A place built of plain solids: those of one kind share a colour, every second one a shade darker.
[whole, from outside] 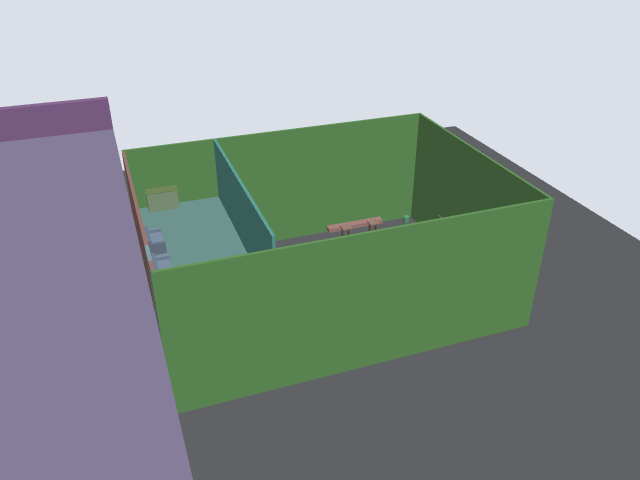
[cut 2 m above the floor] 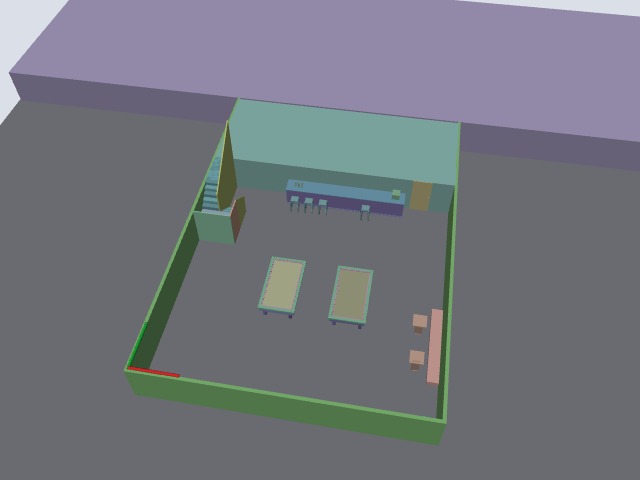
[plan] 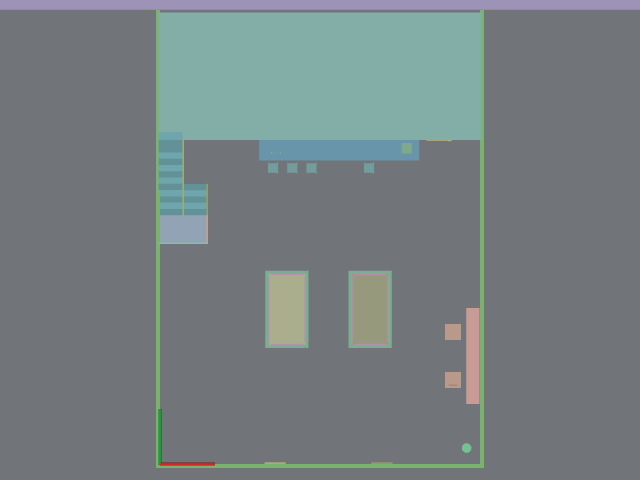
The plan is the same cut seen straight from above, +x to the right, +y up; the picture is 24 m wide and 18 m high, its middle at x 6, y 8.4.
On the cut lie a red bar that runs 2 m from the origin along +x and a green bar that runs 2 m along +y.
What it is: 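A billiard hall in the deep basement of an old town building, fitted out in the 1970s to 2010s; 12.0 x 16.9 m; the club room underground, without windows of its own, under a ceiling 2.82 m high; over the flight a stairwell up to the entrance level's ceiling, 6.88 m over the hall's floor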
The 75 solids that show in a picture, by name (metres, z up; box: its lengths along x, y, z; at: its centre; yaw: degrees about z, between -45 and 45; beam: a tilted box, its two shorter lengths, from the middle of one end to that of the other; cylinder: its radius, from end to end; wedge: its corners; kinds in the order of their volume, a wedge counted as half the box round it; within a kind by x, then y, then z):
{
 "street_ground_1": {"box": [39.8, 12.65, 3.56], "at": [6.0, 23.36, 1.73]},
 "upper_1": {"box": [12.1, 4.78, 3.56], "at": [6.0, 14.54, 1.73]},
 "wall_1": {"box": [0.15, 17.18, 6.93], "at": [-0.07, 8.44, 3.42]},
 "wall_2": {"box": [6.02, 0.15, 6.93], "at": [2.86, -0.07, 3.42]},
 "wall_3": {"box": [1.5, 0.15, 6.93], "at": [6.32, -0.07, 3.42]},
 "wall_4": {"box": [5.38, 0.15, 6.93], "at": [9.46, -0.07, 3.42]},
 "wall_5": {"box": [0.15, 17.18, 6.93], "at": [12.07, 8.44, 3.42]},
 "street_hedge_1": {"box": [0.6, 12.65, 2.2], "at": [25.6, 23.36, 4.61]},
 "stair_step_1": {"box": [0.9, 0.47, 1.34], "at": [0.4, 9.56, 0.62]},
 "stair_step_2": {"box": [0.9, 0.47, 1.53], "at": [0.4, 9.8, 0.71]},
 "stair_step_3": {"box": [0.9, 0.47, 1.71], "at": [0.4, 10.04, 0.81]},
 "stair_step_4": {"box": [0.9, 0.47, 1.9], "at": [0.4, 10.27, 0.9]},
 "stair_step_5": {"box": [0.9, 0.47, 2.08], "at": [0.4, 10.51, 0.99]},
 "stair_step_6": {"box": [0.9, 0.47, 2.27], "at": [0.4, 10.74, 1.08]},
 "stair_step_7": {"box": [0.9, 0.47, 2.45], "at": [0.4, 10.97, 1.18]},
 "stair_step_8": {"box": [0.9, 0.47, 2.64], "at": [0.4, 11.21, 1.27]},
 "stair_step_9": {"box": [0.9, 0.47, 2.82], "at": [0.4, 11.45, 1.36]},
 "stair_step_10": {"box": [0.9, 0.47, 3.01], "at": [0.4, 11.68, 1.45]},
 "stair_step_11": {"box": [0.9, 0.47, 3.19], "at": [0.4, 11.91, 1.54]},
 "stair_step_12": {"box": [0.9, 0.54, 3.37], "at": [0.4, 12.18, 1.64]},
 "stair_step_13": {"box": [0.91, 0.54, 0.97], "at": [1.29, 9.3, 0.44]},
 "stair_step_14": {"box": [0.91, 0.47, 0.79], "at": [1.29, 9.56, 0.34]},
 "stair_step_15": {"box": [0.91, 0.47, 0.6], "at": [1.29, 9.8, 0.25]},
 "stair_step_16": {"box": [0.91, 0.47, 0.42], "at": [1.29, 10.04, 0.16]},
 "stair_step_17": {"box": [0.91, 0.47, 0.23], "at": [1.29, 10.27, 0.07]},
 "entrance_wall_1": {"box": [11.1, 0.15, 3.42], "at": [6.45, 12.22, 5.17]},
 "window_wall_1": {"box": [0.7, 0.15, 3.37], "at": [0.35, 16.95, 5.2]},
 "window_wall_2": {"box": [10.1, 0.15, 3.37], "at": [6.95, 16.95, 5.2]},
 "counter_1": {"box": [5.96, 0.7, 1.05], "at": [6.72, 11.79, 0.47]},
 "stair_landing_1": {"box": [1.8, 1.03, 1.16], "at": [0.85, 8.81, 0.53]},
 "table_frame_1": {"box": [1.53, 2.8, 0.23], "at": [4.76, 5.79, 0.61]},
 "table_frame_2": {"box": [1.53, 2.8, 0.23], "at": [7.88, 5.79, 0.61]},
 "sofa_1": {"box": [1.24, 0.65, 0.37], "at": [4.9, 16.25, 3.75]},
 "sofa_2": {"box": [1.56, 0.24, 0.83], "at": [4.9, 16.63, 3.88]},
 "sofa_3": {"box": [0.16, 0.86, 0.65], "at": [5.6, 16.32, 3.79]},
 "sofa_4": {"box": [0.16, 0.86, 0.65], "at": [6.9, 16.32, 3.79]},
 "sofa_5": {"box": [1.24, 0.65, 0.37], "at": [7.6, 16.25, 3.75]},
 "sofa_6": {"box": [1.56, 0.24, 0.83], "at": [7.6, 16.63, 3.88]},
 "sofa_7": {"box": [0.16, 0.86, 0.65], "at": [8.3, 16.32, 3.79]},
 "reception_desk_1": {"box": [0.62, 1.6, 1.1], "at": [11.64, 15.38, 4.01]},
 "street_door_wall_1": {"box": [1.2, 0.15, 3.37], "at": [1.3, 16.95, 5.2]},
 "stair_guard_1": {"wedge": [[0.84, 9.33, -0.02], [0.84, 9.33, 2.24], [0.84, 12.16, -0.02], [0.84, 12.16, 4.47], [0.9, 9.33, -0.02], [0.9, 9.33, 2.24], [0.9, 12.16, -0.02], [0.9, 12.16, 4.47]]},
 "stair_guard_2": {"wedge": [[1.74, 9.33, -0.02], [1.74, 9.33, 2.06], [1.74, 10.51, -0.02], [1.74, 10.51, 1.13], [1.8, 9.33, -0.02], [1.8, 9.33, 2.06], [1.8, 10.51, -0.02], [1.8, 10.51, 1.13]]},
 "bench_upholstered_1": {"box": [0.5, 3.6, 0.25], "at": [11.73, 4.05, 0.33]},
 "table_bed_1": {"box": [1.4, 2.67, 0.045], "at": [4.76, 5.79, 0.75]},
 "table_bed_2": {"box": [1.4, 2.67, 0.045], "at": [7.88, 5.79, 0.75]},
 "counter_top_1": {"box": [6.0, 0.78, 0.04], "at": [6.72, 11.77, 1.02]},
 "table_rail_1": {"box": [0.12, 2.9, 0.09], "at": [4.01, 5.79, 0.77]},
 "table_rail_2": {"box": [1.38, 0.12, 0.09], "at": [4.76, 4.41, 0.77]},
 "table_rail_3": {"box": [1.38, 0.12, 0.09], "at": [4.76, 7.18, 0.77]},
 "table_rail_4": {"box": [0.12, 2.9, 0.09], "at": [5.51, 5.79, 0.77]},
 "table_rail_5": {"box": [0.12, 2.9, 0.09], "at": [7.13, 5.79, 0.77]},
 "table_rail_6": {"box": [1.38, 0.12, 0.09], "at": [7.88, 4.41, 0.77]},
 "table_rail_7": {"box": [1.38, 0.12, 0.09], "at": [7.88, 7.18, 0.77]},
 "table_rail_8": {"box": [0.12, 2.9, 0.09], "at": [8.63, 5.79, 0.77]},
 "cue_rack_1": {"box": [0.8, 0.07, 1.49], "at": [4.32, 0.04, 1.0]},
 "cue_rack_2": {"box": [0.8, 0.07, 1.49], "at": [8.32, 0.04, 1.0]},
 "stair_guard_landing_1": {"wedge": [[-0.05, 8.25, -0.02], [-0.05, 8.25, 2.06], [-0.05, 8.31, -0.02], [-0.05, 8.31, 2.06], [1.8, 8.25, -0.02], [1.8, 8.25, 2.06], [1.8, 8.31, -0.02], [1.8, 8.31, 2.06]]},
 "meeting_table_1": {"box": [0.32, 0.06, 0.77], "at": [10.99, 2.95, 0.34]},
 "meeting_table_2": {"box": [0.6, 0.6, 0.07], "at": [10.99, 3.15, 0.68]},
 "meeting_table_3": {"box": [0.32, 0.06, 0.77], "at": [10.99, 4.75, 0.34]},
 "meeting_table_4": {"box": [0.6, 0.6, 0.07], "at": [10.99, 4.95, 0.68]},
 "stair_guard_side_1": {"wedge": [[1.74, 8.31, -0.02], [1.74, 8.31, 2.06], [1.74, 9.33, -0.02], [1.74, 9.33, 2.06], [1.8, 8.31, -0.02], [1.8, 8.31, 2.06], [1.8, 9.33, -0.02], [1.8, 9.33, 2.06]]},
 "service_door_1": {"box": [0.95, 0.03, 2.1], "at": [10.47, 12.13, 1.0]},
 "till_1": {"box": [0.38, 0.4, 0.3], "at": [9.25, 11.84, 1.19]},
 "reception_desk_top_1": {"box": [0.7, 1.68, 0.035], "at": [11.64, 15.38, 4.58]},
 "plant_pot_1": {"cylinder": 0.18, "from": [11.5, 0.6, 0.0], "to": [11.5, 0.6, 0.38]},
 "bar_stool_1": {"box": [0.38, 0.36, 0.06], "at": [4.24, 11.1, 0.73]},
 "bar_stool_2": {"box": [0.38, 0.36, 0.06], "at": [4.96, 11.1, 0.73]},
 "bar_stool_3": {"box": [0.38, 0.36, 0.06], "at": [5.68, 11.1, 0.73]},
 "bar_stool_4": {"box": [0.38, 0.36, 0.06], "at": [7.84, 11.1, 0.73]},
 "counter_kick_1": {"box": [5.96, 0.012, 0.15], "at": [6.72, 11.43, 0.03]},
 "table_nose_1": {"box": [0.04, 2.49, 0.034], "at": [4.09, 5.79, 0.79]},
 "table_nose_2": {"box": [0.04, 2.49, 0.034], "at": [5.43, 5.79, 0.79]},
 "table_nose_3": {"box": [0.04, 2.49, 0.034], "at": [7.21, 5.79, 0.79]}
}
